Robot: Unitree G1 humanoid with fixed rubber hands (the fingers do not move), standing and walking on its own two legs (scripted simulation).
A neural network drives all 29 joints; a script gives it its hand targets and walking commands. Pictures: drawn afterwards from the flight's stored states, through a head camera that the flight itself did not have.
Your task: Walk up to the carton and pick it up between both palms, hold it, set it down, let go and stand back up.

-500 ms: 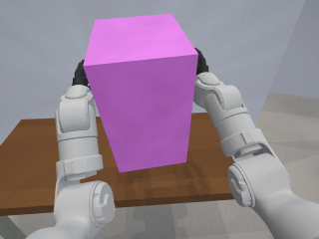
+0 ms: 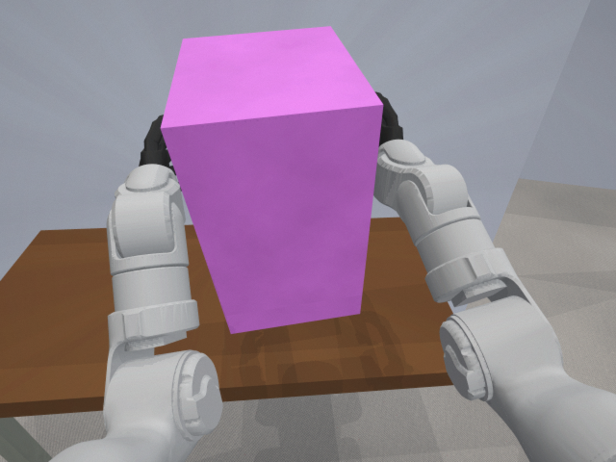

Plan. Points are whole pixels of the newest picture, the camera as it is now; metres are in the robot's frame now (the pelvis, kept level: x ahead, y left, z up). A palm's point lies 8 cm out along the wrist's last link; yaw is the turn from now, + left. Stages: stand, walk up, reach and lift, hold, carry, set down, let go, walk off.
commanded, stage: hold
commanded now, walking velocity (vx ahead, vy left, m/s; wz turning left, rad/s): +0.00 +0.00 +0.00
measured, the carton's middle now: (278, 187) +0.38 +0.01 +0.23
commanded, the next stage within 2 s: set down in 0.80 s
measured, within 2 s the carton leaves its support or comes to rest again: neither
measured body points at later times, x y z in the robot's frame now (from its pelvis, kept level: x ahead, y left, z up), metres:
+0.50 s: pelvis +0.00 +0.00 +0.00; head -0.06 +0.02 +0.45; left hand +0.39 +0.15 +0.26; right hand +0.39 -0.12 +0.27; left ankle +0.04 +0.13 -0.75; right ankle -0.01 -0.11 -0.75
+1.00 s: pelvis +0.00 +0.00 +0.00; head -0.07 +0.02 +0.44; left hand +0.39 +0.15 +0.27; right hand +0.39 -0.12 +0.28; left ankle +0.04 +0.13 -0.75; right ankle -0.01 -0.11 -0.75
